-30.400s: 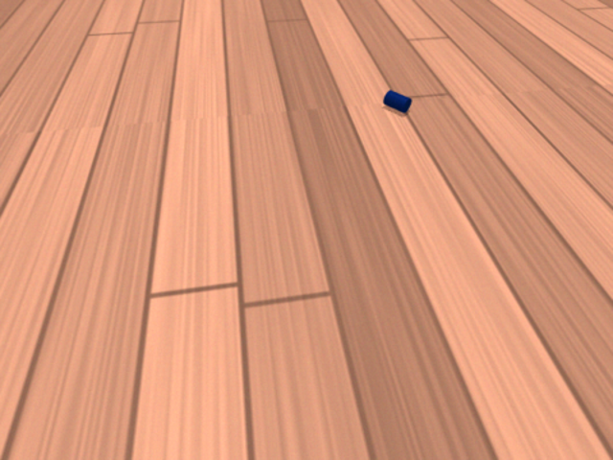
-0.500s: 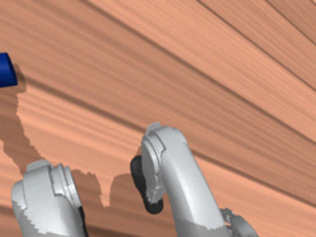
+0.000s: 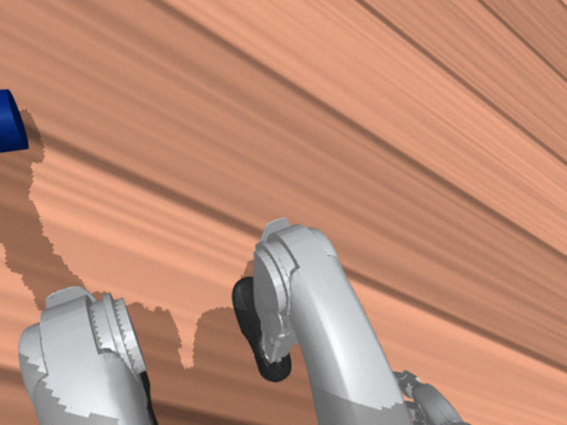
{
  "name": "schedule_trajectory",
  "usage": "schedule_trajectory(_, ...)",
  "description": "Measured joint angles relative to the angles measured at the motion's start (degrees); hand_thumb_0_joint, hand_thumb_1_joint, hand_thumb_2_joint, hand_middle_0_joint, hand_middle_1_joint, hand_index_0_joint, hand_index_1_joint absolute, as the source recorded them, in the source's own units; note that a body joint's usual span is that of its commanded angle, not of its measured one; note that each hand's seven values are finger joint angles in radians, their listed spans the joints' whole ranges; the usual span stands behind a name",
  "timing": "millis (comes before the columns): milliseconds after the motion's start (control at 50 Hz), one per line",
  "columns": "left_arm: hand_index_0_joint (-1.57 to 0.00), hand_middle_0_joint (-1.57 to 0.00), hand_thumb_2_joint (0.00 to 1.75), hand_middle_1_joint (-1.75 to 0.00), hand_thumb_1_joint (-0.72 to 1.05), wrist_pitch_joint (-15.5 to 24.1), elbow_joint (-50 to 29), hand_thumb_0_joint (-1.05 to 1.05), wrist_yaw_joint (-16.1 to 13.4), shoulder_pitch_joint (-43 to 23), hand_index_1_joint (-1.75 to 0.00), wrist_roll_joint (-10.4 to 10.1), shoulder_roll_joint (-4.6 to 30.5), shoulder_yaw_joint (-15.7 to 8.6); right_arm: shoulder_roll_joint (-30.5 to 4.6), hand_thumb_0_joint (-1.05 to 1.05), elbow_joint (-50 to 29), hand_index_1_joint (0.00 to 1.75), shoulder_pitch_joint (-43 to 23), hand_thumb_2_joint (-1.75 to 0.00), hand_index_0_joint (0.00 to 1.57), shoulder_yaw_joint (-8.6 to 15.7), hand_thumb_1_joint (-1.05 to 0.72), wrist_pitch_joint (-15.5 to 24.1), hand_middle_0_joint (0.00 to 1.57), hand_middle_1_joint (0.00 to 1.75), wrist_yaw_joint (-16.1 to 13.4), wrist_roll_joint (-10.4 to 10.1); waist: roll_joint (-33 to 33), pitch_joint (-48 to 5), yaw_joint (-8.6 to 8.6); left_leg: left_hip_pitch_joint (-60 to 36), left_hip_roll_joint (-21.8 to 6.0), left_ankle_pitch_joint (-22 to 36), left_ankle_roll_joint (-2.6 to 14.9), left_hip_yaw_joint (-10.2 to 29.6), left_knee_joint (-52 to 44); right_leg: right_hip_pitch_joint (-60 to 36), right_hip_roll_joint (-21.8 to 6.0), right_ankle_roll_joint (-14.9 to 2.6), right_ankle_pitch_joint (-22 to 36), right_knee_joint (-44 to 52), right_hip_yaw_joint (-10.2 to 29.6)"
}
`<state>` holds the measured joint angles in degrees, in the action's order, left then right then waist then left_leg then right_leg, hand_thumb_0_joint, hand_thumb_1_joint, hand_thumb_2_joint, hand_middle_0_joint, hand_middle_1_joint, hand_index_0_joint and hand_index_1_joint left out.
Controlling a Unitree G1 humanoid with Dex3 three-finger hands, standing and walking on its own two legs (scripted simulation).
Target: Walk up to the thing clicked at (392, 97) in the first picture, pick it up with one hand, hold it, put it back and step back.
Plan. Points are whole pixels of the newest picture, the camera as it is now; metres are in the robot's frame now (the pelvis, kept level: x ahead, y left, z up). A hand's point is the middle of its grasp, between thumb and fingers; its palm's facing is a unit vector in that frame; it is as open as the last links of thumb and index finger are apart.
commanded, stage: approach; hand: left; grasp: from above
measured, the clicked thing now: out of the picture +0.56 +0.29 -0.29
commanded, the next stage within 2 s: close in in 0.14 s
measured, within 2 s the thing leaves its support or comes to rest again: neither
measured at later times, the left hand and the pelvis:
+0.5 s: hand out of the picture +0.54 +0.28 -0.17, palm faces -0.52 -0.06 -0.85, open 13.9 cm; pelvis +0.00 +0.00 +0.00, yaw +0 degrees
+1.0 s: hand out of the picture +0.54 +0.27 -0.23, palm faces -0.45 -0.07 -0.89, open 13.8 cm; pelvis +0.01 +0.00 -0.01, yaw -3 degrees
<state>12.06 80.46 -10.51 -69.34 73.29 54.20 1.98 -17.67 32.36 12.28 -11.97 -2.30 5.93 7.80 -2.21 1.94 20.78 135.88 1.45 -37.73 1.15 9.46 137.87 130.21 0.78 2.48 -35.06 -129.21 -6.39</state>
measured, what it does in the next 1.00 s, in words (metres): stands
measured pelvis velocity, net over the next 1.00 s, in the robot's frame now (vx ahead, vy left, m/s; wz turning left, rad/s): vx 0.01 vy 0.00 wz -0.05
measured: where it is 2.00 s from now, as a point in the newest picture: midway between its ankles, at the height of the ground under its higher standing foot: (206, 380)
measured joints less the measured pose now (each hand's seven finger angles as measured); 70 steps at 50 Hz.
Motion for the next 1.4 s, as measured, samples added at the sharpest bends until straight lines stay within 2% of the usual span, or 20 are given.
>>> schedule_trajectory(100,-0.13,-0.15,1.03,-0.95,-0.5,0.18,1.14,0.0,-0.41,-2.85,-0.98,0.31,-1.02,2.0,0.13,0.0,0.39,0.3,-0.27,-0.89,0.2,-0.67,-0.91,0.47,0.2,0.3,-0.16,0.45,-0.56,0.46,1.18,-0.08,-0.04,-0.17,-0.19,0.22,0.09,-0.02,0.07,-0.03,-0.01,-0.01,-0.17)
schedule_trajectory(200,-0.13,-0.15,1.06,-0.98,-0.51,-0.82,2.22,0.0,-2.45,-4.79,-1.01,2.54,-1.0,0.64,-0.03,0.0,-0.59,0.3,0.39,-0.89,0.2,-1.17,-0.91,0.38,0.2,0.3,-0.19,0.57,-0.42,0.61,3.22,0.32,-0.24,-0.43,-0.37,0.57,0.41,0.53,0.3,-0.04,0.06,-0.15,-0.43)
schedule_trajectory(260,-0.13,-0.15,1.07,-0.99,-0.51,-2.74,2.09,0.0,-3.52,-4.52,-1.02,3.05,-1.04,-0.7,-0.21,0.0,-1.44,0.3,1.29,-0.89,0.2,-1.31,-0.91,-0.05,0.2,0.3,-0.08,0.14,0.37,0.28,3.91,0.56,-0.46,-0.57,-0.42,0.48,0.29,1.02,0.47,-0.04,0.12,-0.07,-0.33)
schedule_trajectory(320,-0.13,-0.15,1.07,-0.98,-0.51,-4.88,2.16,0.0,-3.24,-3.56,-1.01,2.28,-1.2,-1.06,-0.2,0.0,-1.74,0.3,1.77,-0.89,0.2,-1.63,-0.91,-0.89,0.2,0.3,-0.03,-0.46,1.14,-0.07,3.96,0.2,-0.86,-0.78,-0.36,0.16,-0.1,1.09,0.74,0.23,0.19,0.15,0.0)
schedule_trajectory(420,-0.12,-0.14,1.04,-0.97,-0.52,-6.74,4.74,0.0,-0.88,-2.71,-0.99,-1.23,-1.1,-0.16,-0.25,0.0,-1.31,0.3,0.97,-0.89,0.2,-2.71,-0.91,-1.71,0.2,0.3,-0.44,-0.9,1.92,0.48,3.36,-0.56,-1.19,-0.67,-0.23,-0.05,-0.58,0.64,0.99,0.41,0.52,0.56,0.2)
schedule_trajectory(500,-0.13,-0.14,1.01,-0.96,-0.51,-5.24,4.68,0.0,1.68,-1.91,-0.98,-2.71,0.24,-0.5,-0.56,0.0,-1.87,0.3,-0.05,-0.89,0.2,-3.49,-0.91,-1.59,0.2,0.3,-1.09,-0.59,1.04,2.4,3.03,-0.89,-1.11,-0.24,-0.33,0.2,-0.21,0.19,1.0,0.35,0.93,0.31,-0.01)
schedule_trajectory(580,-0.15,-0.16,0.98,-0.96,-0.48,-1.71,3.62,0.0,2.18,-1.63,-0.97,-2.29,1.72,-0.87,-0.87,0.0,-1.93,0.3,-0.84,-0.89,0.2,-3.85,-0.91,-1.43,0.2,0.3,-1.68,0.21,-0.8,3.98,2.56,-0.57,-0.75,0.17,-0.71,0.87,0.75,0.22,0.86,0.12,1.24,-0.41,-0.57)
schedule_trajectory(660,-0.15,-0.15,0.98,-0.96,-0.48,1.43,3.38,0.0,-0.24,-1.89,-0.97,-0.39,2.81,-0.55,-1.28,0.0,-1.54,0.3,-1.31,-0.89,0.2,-3.99,-0.91,-1.12,0.2,0.3,-1.9,1.09,-2.37,4.6,2.16,0.06,-0.28,0.19,-1.04,1.72,1.91,0.41,0.65,-0.09,1.15,-1.2,-1.31)
schedule_trajectory(740,-0.12,-0.14,1.01,-0.95,-0.51,2.53,4.62,0.0,-3.39,-2.25,-0.98,1.28,3.71,0.03,-1.53,0.0,-1.15,0.3,-2.0,-0.89,0.2,-4.06,-0.91,-0.14,0.2,0.3,-1.81,1.9,-3.26,5.09,2.28,0.34,-0.15,-0.25,-0.94,2.28,2.76,0.31,0.67,-0.05,0.77,-1.58,-1.79)
schedule_trajectory(860,-0.11,-0.14,1.09,-0.96,-0.52,1.56,8.03,0.0,-7.86,-3.04,-1.0,2.35,3.95,0.48,-1.28,0.0,-0.73,0.3,-2.45,-0.89,0.2,-4.55,-0.91,2.06,0.2,0.3,-0.96,2.54,-3.44,4.74,3.38,0.28,-0.36,-1.46,-0.54,2.39,3.28,0.07,0.86,0.19,-0.16,-1.69,-1.9)
schedule_trajectory(1000,-0.11,-0.13,1.09,-0.97,-0.51,-0.51,11.12,0.0,-11.06,-4.03,-1.0,2.86,4.79,-0.33,-0.69,0.0,-1.21,0.3,-2.03,-0.89,0.2,-5.66,-0.9,4.36,0.2,0.3,-0.14,2.7,-3.58,4.97,5.18,0.55,-0.72,-2.15,-0.33,2.63,3.65,0.38,1.2,0.35,-0.4,-1.65,-2.1)
schedule_trajectory(1080,-0.11,-0.13,1.07,-0.97,-0.5,-1.54,11.56,0.0,-11.52,-3.83,-1.0,3.12,5.39,-1.41,-0.71,0.0,-1.39,0.3,-1.55,-0.89,0.2,-6.4,-0.9,5.13,0.2,0.3,0.22,2.7,-3.48,5.59,5.93,0.78,-0.87,-2.27,-0.23,2.66,3.85,0.65,1.35,0.51,-0.38,-1.72,-2.11)
schedule_trajectory(1180,-0.13,-0.14,1.04,-0.96,-0.48,-2.52,11.7,0.0,-11.74,-3.72,-0.98,2.46,6.24,-2.46,-0.89,0.0,-1.55,0.3,-1.05,-0.89,0.2,-7.21,-0.91,5.55,0.2,0.3,0.42,2.57,-3.58,6.35,6.41,0.88,-1.08,-2.35,-0.24,2.79,3.99,0.87,1.55,0.7,-0.21,-1.74,-2.18)
schedule_trajectory(1300,-0.14,-0.15,1.0,-0.93,-0.48,-2.83,11.35,0.0,-10.24,-2.48,-0.95,1.87,7.98,-4.51,-1.86,0.0,-2.08,0.3,-1.15,-0.9,0.2,-7.94,-0.91,5.36,0.2,0.3,0.23,2.78,-3.58,7.73,6.75,0.84,-1.07,-2.35,-0.22,3.15,4.3,0.68,1.61,0.7,-0.13,-1.76,-2.49)
schedule_trajectory(1400,-0.15,-0.17,0.98,-0.9,-0.46,-1.83,10.17,0.0,-9.07,-1.89,-0.93,1.3,8.87,-4.36,-2.5,0.0,-2.18,0.3,-1.49,-0.9,0.2,-8.15,-0.91,4.88,0.2,0.3,0.08,3.04,-4.16,8.65,6.22,0.58,-1.13,-2.5,-0.21,3.35,4.38,0.37,1.69,0.81,-0.15,-1.66,-2.65)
